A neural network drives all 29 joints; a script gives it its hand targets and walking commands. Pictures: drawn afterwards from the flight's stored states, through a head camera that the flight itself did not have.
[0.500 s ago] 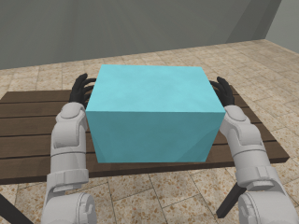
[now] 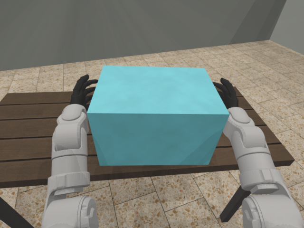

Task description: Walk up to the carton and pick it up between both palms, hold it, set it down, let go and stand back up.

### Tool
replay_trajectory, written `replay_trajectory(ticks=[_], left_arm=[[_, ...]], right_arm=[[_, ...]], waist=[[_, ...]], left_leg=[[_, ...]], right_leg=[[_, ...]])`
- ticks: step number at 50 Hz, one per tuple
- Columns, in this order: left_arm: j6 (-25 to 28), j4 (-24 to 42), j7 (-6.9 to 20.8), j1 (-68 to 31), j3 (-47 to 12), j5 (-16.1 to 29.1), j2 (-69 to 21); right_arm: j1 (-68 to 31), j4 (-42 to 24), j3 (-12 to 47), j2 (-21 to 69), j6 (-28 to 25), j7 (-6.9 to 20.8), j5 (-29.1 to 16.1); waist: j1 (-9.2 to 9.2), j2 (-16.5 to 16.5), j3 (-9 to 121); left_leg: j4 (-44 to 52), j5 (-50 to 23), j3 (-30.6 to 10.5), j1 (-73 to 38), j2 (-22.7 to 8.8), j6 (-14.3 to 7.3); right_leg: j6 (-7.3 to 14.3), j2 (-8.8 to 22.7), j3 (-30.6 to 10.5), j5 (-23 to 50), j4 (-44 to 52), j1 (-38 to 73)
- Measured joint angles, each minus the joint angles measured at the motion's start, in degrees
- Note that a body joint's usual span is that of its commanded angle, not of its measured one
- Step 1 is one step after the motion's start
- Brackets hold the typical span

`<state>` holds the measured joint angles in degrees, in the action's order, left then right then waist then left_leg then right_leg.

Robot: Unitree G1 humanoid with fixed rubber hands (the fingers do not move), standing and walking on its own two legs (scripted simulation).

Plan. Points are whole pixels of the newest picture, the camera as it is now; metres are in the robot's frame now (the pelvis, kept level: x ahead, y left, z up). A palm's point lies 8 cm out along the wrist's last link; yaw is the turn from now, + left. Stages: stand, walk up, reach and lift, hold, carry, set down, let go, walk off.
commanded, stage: hold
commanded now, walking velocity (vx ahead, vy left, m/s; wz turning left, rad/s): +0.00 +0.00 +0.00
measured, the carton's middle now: (155, 114) +0.37 +0.00 +0.15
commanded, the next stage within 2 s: none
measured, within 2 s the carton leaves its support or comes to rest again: neither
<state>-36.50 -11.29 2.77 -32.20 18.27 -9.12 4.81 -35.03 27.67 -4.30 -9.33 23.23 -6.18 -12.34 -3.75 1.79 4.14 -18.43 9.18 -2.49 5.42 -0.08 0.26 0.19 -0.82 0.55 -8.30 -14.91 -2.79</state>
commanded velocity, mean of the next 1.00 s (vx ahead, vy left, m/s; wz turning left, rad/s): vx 0.00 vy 0.00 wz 0.00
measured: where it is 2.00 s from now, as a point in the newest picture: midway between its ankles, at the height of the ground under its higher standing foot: outside the picture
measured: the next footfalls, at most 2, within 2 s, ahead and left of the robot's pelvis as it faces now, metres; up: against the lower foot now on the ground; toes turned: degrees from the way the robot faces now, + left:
none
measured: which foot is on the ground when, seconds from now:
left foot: down 0.00-1.00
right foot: down 0.00-1.00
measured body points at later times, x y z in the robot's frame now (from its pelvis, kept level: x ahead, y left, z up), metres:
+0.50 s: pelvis +0.00 +0.00 +0.00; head -0.05 +0.02 +0.45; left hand +0.37 +0.19 +0.19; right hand +0.37 -0.19 +0.18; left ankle +0.01 +0.12 -0.75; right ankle +0.00 -0.12 -0.75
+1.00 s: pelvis +0.00 +0.00 +0.00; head -0.06 +0.01 +0.45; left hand +0.37 +0.19 +0.20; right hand +0.36 -0.19 +0.18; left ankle +0.01 +0.12 -0.75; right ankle +0.00 -0.12 -0.75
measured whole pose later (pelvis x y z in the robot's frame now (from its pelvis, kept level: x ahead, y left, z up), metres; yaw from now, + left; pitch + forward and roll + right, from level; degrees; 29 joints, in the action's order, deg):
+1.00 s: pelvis +0.00 +0.00 +0.00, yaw +0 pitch -5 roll -1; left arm -37.8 -11.0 4.1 -32.8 19.4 -10.5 4.0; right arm -35.0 28.1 -4.7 -9.1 23.7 -6.0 -12.2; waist -3.8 1.6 3.3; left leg -17.4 8.6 -2.2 3.3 -0.2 0.4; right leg 0.4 -1.0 0.3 -8.0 -14.6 -1.1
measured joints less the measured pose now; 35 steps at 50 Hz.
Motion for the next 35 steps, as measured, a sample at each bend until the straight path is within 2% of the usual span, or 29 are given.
replay_trajectory(ticks=[23, 35], left_arm=[[0.0, 0.1, 0.0, 0.1, 0.0, 0.0, 0.0], [-1.6, 2.5, 0.0, 1.3, -0.5, -0.7, -0.8]], right_arm=[[0.0, -0.1, 0.0, 0.0, 0.0, 0.0, 0.0], [2.1, -2.0, 0.2, -0.2, 0.5, 0.1, -0.5]], waist=[[0.00, 0.0, 0.0], [-0.46, -0.5, 0.0]], left_leg=[[0.0, 0.0, 0.0, 0.0, 0.0, 0.0], [0.6, 0.0, 0.2, -1.6, 0.0, 0.0]], right_leg=[[0.0, 0.0, 0.0, 0.0, 0.0, 0.0], [0.0, 0.0, -0.2, -0.1, 0.4, 1.4]])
